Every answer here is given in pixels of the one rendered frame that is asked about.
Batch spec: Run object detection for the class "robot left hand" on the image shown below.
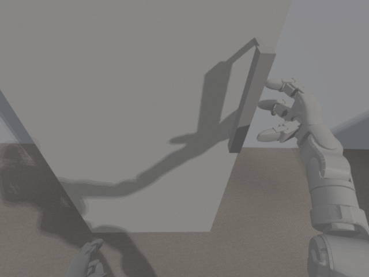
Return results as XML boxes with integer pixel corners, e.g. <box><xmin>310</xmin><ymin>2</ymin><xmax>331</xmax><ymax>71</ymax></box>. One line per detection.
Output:
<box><xmin>64</xmin><ymin>239</ymin><xmax>107</xmax><ymax>277</ymax></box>

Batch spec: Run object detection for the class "handle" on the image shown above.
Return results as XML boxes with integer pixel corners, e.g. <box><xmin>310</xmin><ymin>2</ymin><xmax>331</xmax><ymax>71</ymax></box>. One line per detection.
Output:
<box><xmin>228</xmin><ymin>37</ymin><xmax>276</xmax><ymax>153</ymax></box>

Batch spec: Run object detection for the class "robot right forearm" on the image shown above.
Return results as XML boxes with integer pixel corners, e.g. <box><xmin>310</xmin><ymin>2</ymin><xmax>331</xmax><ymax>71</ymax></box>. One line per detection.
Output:
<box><xmin>297</xmin><ymin>124</ymin><xmax>369</xmax><ymax>242</ymax></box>

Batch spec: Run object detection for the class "robot right upper arm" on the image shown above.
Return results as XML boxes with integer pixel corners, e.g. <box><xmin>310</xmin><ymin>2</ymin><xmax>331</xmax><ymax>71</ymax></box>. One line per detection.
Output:
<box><xmin>307</xmin><ymin>234</ymin><xmax>369</xmax><ymax>277</ymax></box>

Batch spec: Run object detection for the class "robot right hand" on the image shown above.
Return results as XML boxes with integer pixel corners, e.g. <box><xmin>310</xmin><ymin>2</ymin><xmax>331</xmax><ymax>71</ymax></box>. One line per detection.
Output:
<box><xmin>257</xmin><ymin>78</ymin><xmax>324</xmax><ymax>143</ymax></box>

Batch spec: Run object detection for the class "fridge door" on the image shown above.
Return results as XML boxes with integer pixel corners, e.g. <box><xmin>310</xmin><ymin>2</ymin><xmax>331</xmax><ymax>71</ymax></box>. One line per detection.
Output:
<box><xmin>0</xmin><ymin>0</ymin><xmax>292</xmax><ymax>233</ymax></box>

